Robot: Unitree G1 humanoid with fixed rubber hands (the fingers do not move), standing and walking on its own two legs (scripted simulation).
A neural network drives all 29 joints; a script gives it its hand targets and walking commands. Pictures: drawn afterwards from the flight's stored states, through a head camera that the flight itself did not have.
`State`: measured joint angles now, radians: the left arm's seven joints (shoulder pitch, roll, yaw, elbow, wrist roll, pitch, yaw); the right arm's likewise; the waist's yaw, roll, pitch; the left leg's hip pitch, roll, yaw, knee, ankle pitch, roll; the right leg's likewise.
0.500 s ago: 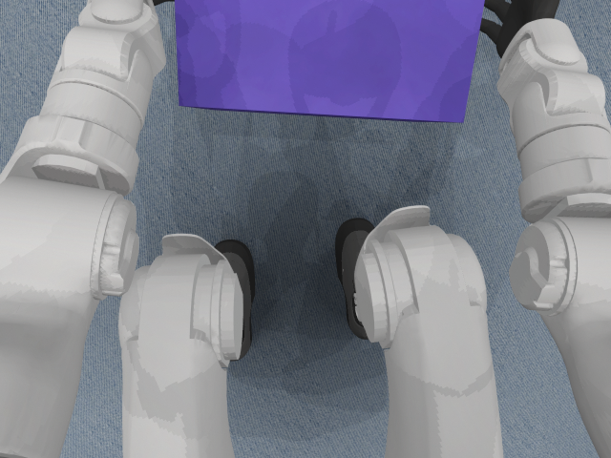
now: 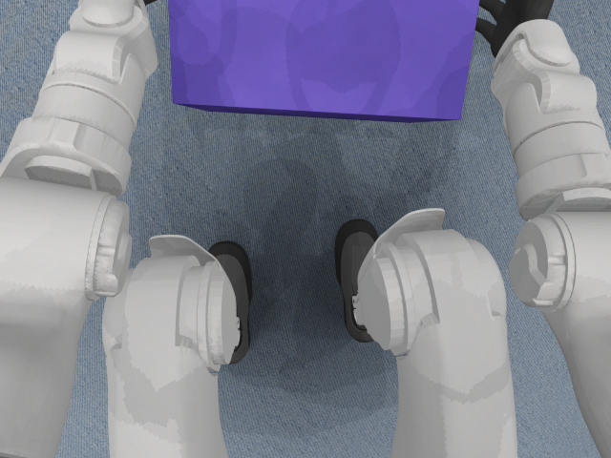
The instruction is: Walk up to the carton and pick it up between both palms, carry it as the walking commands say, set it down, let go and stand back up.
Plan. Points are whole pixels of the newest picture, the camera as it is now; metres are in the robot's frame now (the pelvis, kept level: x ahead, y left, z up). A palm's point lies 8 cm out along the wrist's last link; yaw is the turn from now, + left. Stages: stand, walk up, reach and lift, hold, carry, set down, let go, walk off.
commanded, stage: set down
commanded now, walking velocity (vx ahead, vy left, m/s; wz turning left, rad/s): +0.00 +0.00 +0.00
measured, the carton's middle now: (319, 25) +0.53 -0.07 -0.27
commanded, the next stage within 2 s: none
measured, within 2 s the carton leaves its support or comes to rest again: neither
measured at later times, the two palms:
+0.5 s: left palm out of the picture +0.55 +0.12 -0.18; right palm (518, 32) +0.49 -0.26 -0.19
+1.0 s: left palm out of the picture +0.55 +0.12 -0.19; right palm (524, 25) +0.50 -0.27 -0.20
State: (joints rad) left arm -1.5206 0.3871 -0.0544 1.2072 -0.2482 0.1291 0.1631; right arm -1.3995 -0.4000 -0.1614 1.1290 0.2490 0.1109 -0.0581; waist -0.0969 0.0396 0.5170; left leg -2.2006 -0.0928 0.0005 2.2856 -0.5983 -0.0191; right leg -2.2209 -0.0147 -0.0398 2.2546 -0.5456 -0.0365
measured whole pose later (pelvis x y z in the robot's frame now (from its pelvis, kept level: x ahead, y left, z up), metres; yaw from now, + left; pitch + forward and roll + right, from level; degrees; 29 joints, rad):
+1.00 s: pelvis +0.00 +0.00 +0.00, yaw +0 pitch +31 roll +0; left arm -1.53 0.39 -0.06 1.20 -0.27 0.07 0.12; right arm -1.47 -0.45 -0.16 1.27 0.29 0.01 -0.05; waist -0.08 0.04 0.52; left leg -2.24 -0.05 0.02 2.28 -0.58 0.01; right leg -2.26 -0.05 -0.05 2.25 -0.53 -0.05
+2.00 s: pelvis -0.01 +0.00 +0.10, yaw -1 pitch +28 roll +2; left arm -1.40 0.48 0.13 0.79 -0.22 0.32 0.08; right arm -1.30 -0.53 -0.19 0.70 0.28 0.31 -0.04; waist -0.08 0.04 0.52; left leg -1.90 -0.03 0.03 1.97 -0.57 -0.01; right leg -1.96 0.01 -0.01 1.95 -0.49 -0.05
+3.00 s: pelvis +0.04 -0.02 +0.32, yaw -1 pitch +36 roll +2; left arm -1.07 0.31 0.25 0.85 0.03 0.24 0.01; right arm -0.97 -0.37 -0.28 0.79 0.03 0.22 0.09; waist -0.08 0.03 0.08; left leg -1.36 -0.04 -0.03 1.03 -0.32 -0.03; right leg -1.40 0.04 0.00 1.03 -0.27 -0.05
